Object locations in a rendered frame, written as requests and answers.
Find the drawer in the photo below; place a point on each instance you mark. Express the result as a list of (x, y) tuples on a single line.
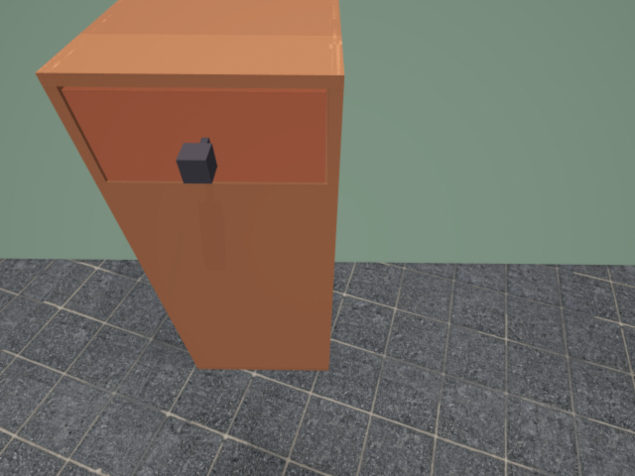
[(257, 134)]

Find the cabinet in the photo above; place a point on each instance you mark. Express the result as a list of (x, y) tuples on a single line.
[(244, 269)]

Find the handle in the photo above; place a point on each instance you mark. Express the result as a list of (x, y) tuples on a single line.
[(196, 162)]

